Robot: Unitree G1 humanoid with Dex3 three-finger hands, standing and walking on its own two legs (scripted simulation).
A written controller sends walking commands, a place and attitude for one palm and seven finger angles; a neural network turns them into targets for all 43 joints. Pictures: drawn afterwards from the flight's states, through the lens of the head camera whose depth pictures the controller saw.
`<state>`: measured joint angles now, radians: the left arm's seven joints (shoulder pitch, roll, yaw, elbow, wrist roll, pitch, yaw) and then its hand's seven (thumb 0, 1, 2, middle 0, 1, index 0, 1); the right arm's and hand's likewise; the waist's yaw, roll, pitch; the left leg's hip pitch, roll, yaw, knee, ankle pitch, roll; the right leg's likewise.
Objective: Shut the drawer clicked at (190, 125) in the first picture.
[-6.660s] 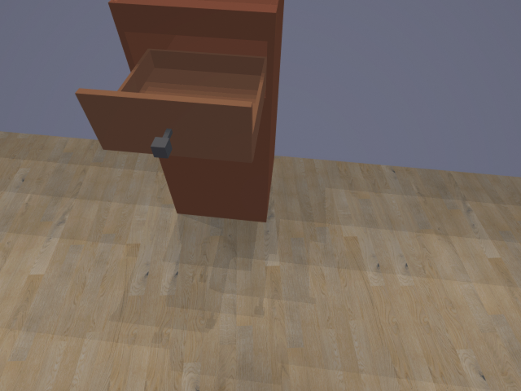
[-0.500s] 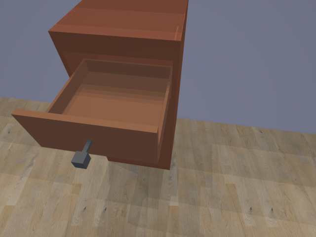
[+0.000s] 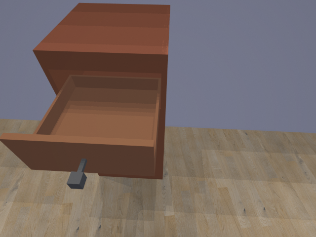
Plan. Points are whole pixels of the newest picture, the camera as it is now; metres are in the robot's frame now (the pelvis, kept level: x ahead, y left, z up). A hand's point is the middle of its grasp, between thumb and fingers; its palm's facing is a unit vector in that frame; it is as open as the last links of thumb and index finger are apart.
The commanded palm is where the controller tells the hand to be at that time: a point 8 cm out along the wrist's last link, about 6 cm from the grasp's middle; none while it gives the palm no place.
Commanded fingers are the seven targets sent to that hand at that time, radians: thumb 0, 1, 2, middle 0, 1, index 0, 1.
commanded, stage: come to a stop and stand still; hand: left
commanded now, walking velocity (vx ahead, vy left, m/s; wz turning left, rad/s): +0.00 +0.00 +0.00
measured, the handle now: (79, 173) +0.27 +0.22 +0.00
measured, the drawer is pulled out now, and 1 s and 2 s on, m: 0.30 0.30 0.30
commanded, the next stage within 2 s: look again from close up in 1.50 s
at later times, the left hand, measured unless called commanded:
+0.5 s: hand out of the picture +0.00 +0.18 -0.18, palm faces +0.03 -0.98 -0.21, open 7.3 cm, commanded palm none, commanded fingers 0.00 0.90 0.90 -0.20 -0.30 -0.20 -0.30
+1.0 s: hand out of the picture +0.00 +0.20 -0.18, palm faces +0.02 -0.98 -0.20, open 7.3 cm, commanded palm none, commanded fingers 0.00 0.90 0.90 -0.20 -0.30 -0.20 -0.30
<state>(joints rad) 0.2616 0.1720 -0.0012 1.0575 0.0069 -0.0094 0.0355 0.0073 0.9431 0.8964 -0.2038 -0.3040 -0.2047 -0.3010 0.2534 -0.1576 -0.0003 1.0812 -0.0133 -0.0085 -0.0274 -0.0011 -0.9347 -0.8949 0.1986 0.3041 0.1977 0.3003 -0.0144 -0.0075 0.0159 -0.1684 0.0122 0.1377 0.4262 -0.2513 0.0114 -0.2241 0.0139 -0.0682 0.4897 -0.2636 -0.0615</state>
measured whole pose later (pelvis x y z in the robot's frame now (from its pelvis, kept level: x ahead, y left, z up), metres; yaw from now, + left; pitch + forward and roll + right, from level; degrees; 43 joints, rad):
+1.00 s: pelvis +0.01 +0.04 +0.00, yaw +0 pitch -2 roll +0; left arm 0.30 0.14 -0.02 1.11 0.00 -0.01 0.05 0.00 0.91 0.90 -0.20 -0.30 -0.20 -0.30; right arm 0.26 -0.16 0.01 1.13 -0.01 -0.01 -0.03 0.00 -0.91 -0.90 0.20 0.30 0.20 0.30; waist 0.00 0.01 0.03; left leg -0.13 -0.02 0.15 0.44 -0.28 0.06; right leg -0.18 -0.02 -0.05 0.48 -0.27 -0.01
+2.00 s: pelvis +0.00 +0.03 +0.00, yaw -2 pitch -1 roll +1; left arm 0.32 0.09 -0.02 1.15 0.01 -0.01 0.05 0.00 0.91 0.90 -0.20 -0.30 -0.20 -0.30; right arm 0.32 -0.11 0.01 1.17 -0.01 -0.01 -0.03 0.00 -0.91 -0.90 0.20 0.30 0.20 0.30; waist -0.01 0.01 0.03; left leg -0.13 -0.02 0.18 0.40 -0.25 0.06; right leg -0.20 -0.01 -0.03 0.46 -0.24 -0.01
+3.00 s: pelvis -0.02 +0.01 -0.05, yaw +4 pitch +9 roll -1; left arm 0.60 0.21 0.09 -0.22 -0.25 -0.30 -0.25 0.01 0.90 0.90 -0.85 -1.01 -0.85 -1.00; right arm 0.27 -0.17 0.04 0.57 0.04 -0.21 -0.03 0.01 -0.90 -0.89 0.20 0.31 0.20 0.30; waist 0.00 0.04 -0.11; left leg -0.64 0.03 0.05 0.94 -0.45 0.02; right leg -0.62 -0.01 -0.15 0.91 -0.44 -0.06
